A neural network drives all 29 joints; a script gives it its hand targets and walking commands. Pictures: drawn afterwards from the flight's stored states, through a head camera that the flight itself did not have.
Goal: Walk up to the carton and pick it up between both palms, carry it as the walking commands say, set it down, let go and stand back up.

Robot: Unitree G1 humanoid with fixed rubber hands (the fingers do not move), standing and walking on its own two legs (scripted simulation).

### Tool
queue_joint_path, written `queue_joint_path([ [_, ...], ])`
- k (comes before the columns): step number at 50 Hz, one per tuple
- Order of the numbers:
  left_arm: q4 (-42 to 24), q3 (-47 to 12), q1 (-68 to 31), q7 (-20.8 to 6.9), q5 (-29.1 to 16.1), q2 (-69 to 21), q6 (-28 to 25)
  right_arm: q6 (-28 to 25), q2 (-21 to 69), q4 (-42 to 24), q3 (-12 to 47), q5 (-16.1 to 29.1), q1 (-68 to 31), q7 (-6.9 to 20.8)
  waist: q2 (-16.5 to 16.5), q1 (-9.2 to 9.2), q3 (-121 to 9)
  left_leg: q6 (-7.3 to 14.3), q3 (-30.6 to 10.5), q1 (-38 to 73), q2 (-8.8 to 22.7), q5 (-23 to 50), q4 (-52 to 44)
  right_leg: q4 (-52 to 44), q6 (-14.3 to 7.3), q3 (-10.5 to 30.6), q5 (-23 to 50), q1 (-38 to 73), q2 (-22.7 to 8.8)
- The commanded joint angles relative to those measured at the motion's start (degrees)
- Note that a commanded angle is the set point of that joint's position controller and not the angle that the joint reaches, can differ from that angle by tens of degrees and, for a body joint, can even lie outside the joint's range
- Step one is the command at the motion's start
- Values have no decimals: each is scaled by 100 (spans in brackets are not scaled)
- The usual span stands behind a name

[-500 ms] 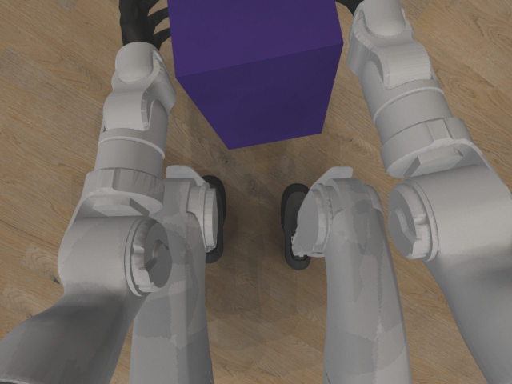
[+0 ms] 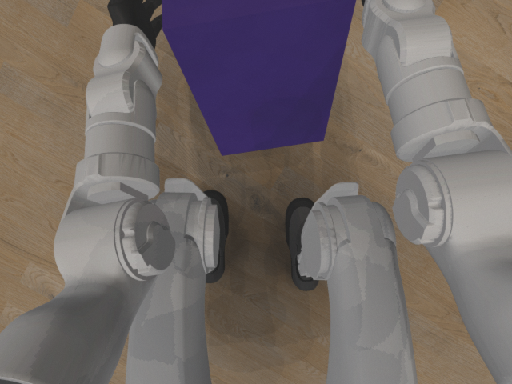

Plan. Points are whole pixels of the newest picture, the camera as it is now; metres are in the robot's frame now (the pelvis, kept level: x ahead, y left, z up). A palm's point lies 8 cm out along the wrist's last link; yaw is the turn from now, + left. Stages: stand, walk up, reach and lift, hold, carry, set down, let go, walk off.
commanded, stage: set down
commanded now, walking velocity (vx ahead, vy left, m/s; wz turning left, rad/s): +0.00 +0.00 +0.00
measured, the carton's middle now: (256, 29) +0.55 +0.02 -0.23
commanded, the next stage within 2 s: none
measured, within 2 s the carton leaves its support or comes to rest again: neither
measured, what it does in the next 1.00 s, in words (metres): stands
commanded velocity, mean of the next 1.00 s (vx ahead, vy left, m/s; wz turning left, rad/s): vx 0.00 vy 0.00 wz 0.00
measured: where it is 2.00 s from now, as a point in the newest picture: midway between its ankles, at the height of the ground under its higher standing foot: (257, 255)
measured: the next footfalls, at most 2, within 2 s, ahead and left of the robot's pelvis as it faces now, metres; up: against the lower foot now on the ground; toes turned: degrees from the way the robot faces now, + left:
none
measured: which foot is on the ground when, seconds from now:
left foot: down 0.00-1.00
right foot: down 0.00-1.00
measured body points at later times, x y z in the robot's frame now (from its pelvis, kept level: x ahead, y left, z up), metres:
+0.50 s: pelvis +0.01 +0.01 +0.00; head +0.36 +0.00 +0.27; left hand +0.55 +0.17 -0.15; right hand +0.59 -0.11 -0.14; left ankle +0.14 +0.13 -0.37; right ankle +0.13 -0.08 -0.37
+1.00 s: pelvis +0.01 +0.01 +0.00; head +0.37 +0.00 +0.26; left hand +0.55 +0.17 -0.15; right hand +0.59 -0.11 -0.14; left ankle +0.14 +0.13 -0.37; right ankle +0.13 -0.08 -0.37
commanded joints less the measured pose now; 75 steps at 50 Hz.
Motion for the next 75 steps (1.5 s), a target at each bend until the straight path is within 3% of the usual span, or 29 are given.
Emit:
queue_joint_path([
  [1,107,-1987,-3463,-1387,380,-4069,311,265,5844,-266,1142,-204,-2200,1266,-749,634,-6083,189,566,1461,-590,172,-245,-1153,449,805,96,2360,583],
  [3,607,-1632,-2823,-1466,714,-3943,427,314,5723,8,1027,-168,-1992,1232,-788,892,-5711,229,502,972,-562,220,-121,-1093,490,954,-73,2224,548],
  [10,469,-1843,-3031,-1416,768,-3873,474,449,5804,433,612,-625,-1627,1326,-524,525,-5425,181,425,1439,-522,108,-336,-1127,390,796,58,1837,548],
  [14,624,-1649,-2740,-1354,829,-3765,406,360,5722,269,769,-468,-1666,1345,-614,773,-5448,137,432,1509,-522,85,-380,-1108,394,738,42,1737,576],
  [17,862,-1600,-2686,-1471,870,-3701,534,456,5118,707,245,-870,-1411,1340,-376,323,-5033,84,499,1230,-569,-108,-317,-1213,366,689,-224,1689,514],
  [19,528,-1396,-2801,-1415,967,-3426,460,450,5343,374,680,-754,-1481,1366,-648,881,-4925,104,585,879,-556,42,-299,-1302,361,926,34,1841,534],
  [20,697,-1588,-2595,-1380,911,-3685,447,410,5289,566,423,-838,-1348,1337,-489,536,-5189,113,413,1144,-537,-65,-379,-1118,345,819,-14,1853,535],
  [23,751,-1595,-2673,-1355,895,-3586,440,397,5361,592,337,-754,-1375,1368,-239,499,-5263,137,361,1458,-473,-1,-324,-1133,359,798,-41,1599,513],
  [24,445,-1549,-2719,-1333,872,-3433,395,393,5236,667,292,-870,-1138,1369,-699,274,-5132,118,283,1495,-499,42,-320,-1057,348,705,118,1717,504],
  [25,819,-1646,-2616,-1350,962,-3623,429,439,5231,888,231,-821,-1202,1395,-176,459,-5108,31,418,1634,-519,-107,-421,-1173,346,744,-103,1696,503],
  [26,867,-1483,-2648,-1312,938,-3641,483,376,4869,598,205,-987,-1513,1367,-348,273,-4905,81,411,1301,-576,-292,-464,-1280,261,647,-276,1457,546],
  [28,924,-1286,-2427,-1278,1118,-3515,470,365,5019,495,423,-723,-1727,1398,-392,626,-4968,153,332,1494,-511,-67,-408,-1114,331,665,-201,1488,487],
  [31,796,-1414,-2537,-1313,1017,-3568,473,471,5061,1031,73,-988,-1100,1385,-610,251,-4813,200,230,1271,-547,-63,-396,-1093,316,653,-43,1489,480],
  [33,982,-1086,-2217,-1344,1138,-3368,495,473,4944,829,231,-963,-1260,1414,-701,669,-4863,160,334,1347,-553,40,-259,-1210,364,826,-103,1635,416],
  [35,823,-1218,-2317,-1309,1186,-3468,453,383,4877,711,42,-961,-1223,1371,-310,401,-4855,103,333,1343,-503,-119,-346,-1233,297,784,-145,1703,496],
  [40,931,-1040,-2282,-1262,1168,-3330,454,418,4555,694,18,-1132,-1332,1354,-671,270,-4929,146,339,1521,-528,-165,-287,-1154,424,648,-367,1618,486],
  [43,1099,-994,-1922,-1289,1255,-3328,482,484,4825,892,75,-1073,-1229,1433,-451,536,-4775,154,372,1232,-505,-201,-265,-1234,350,851,-252,1769,383],
  [44,1003,-1154,-2172,-1282,1164,-3266,445,443,4704,1005,13,-1213,-1034,1396,-434,249,-4369,100,279,1174,-451,-166,-340,-1198,317,823,-193,1539,411],
  [49,910,-1058,-2207,-1252,1237,-3058,369,451,4636,998,120,-1137,-1044,1399,-344,581,-4361,34,447,1172,-443,-104,-256,-1201,365,914,-119,1680,418],
  [50,1008,-1043,-2003,-1266,1425,-3186,400,432,4669,1103,-186,-1312,-876,1453,-165,323,-4375,75,415,1392,-485,-195,-461,-1238,356,730,-237,1563,481],
  [54,997,-810,-1770,-1266,1330,-3279,421,362,4181,675,-6,-1278,-1449,1343,-598,271,-4582,71,325,1261,-531,57,-184,-1189,444,706,-154,1604,420],
  [61,885,-1069,-2037,-1227,1260,-2978,331,389,4483,958,-121,-1225,-939,1298,-24,352,-4722,38,347,1575,-372,-144,-251,-1212,404,904,-276,1649,380],
  [63,986,-887,-1823,-1239,1355,-3022,314,365,4517,863,20,-1274,-1038,1324,-382,563,-4519,27,291,1440,-438,139,-197,-1127,447,886,69,1597,361],
  [64,1204,-940,-1775,-1248,1333,-3266,342,337,4463,939,-67,-1314,-933,1274,-300,237,-4713,8,265,1414,-400,43,-380,-1198,418,845,132,2034,386],
  [66,1361,-952,-1808,-1252,1281,-3100,353,364,4307,1226,-295,-1382,-668,1291,-171,247,-4554,-26,212,1780,-380,53,-296,-1179,422,810,-163,1617,398],
  [67,956,-744,-1867,-1239,1326,-2897,271,381,4470,1182,-192,-1372,-723,1291,-633,391,-4522,25,329,1384,-454,-135,-317,-1277,474,780,-214,1770,410],
  [69,1122,-771,-1856,-1197,1290,-2895,265,306,4067,1106,-454,-1584,-584,1254,-520,23,-4638,-17,229,1631,-455,78,-250,-1148,446,651,-48,1567,447],
  [70,902,-734,-1727,-1155,1357,-2757,183,304,4097,1077,-190,-1437,-700,1195,-80,336,-4855,-40,414,1479,-449,72,-218,-1231,440,954,103,2016,420],
  [75,939,-712,-1609,-1065,1211,-2610,106,124,3762,570,-221,-1437,-1002,1136,-390,314,-4808,-20,220,1757,-399,366,-230,-1053,573,770,341,1803,353],
])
